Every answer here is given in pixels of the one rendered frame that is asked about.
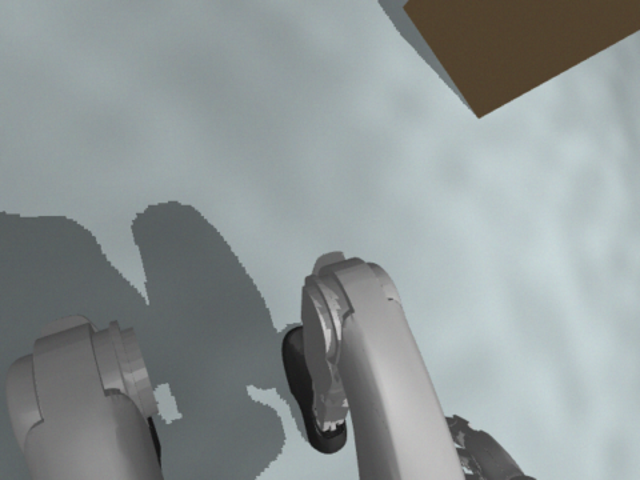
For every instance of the right robot foot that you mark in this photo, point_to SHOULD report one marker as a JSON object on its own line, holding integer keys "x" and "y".
{"x": 300, "y": 384}

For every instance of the right robot hand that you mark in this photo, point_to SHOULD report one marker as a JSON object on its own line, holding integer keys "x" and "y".
{"x": 482, "y": 454}

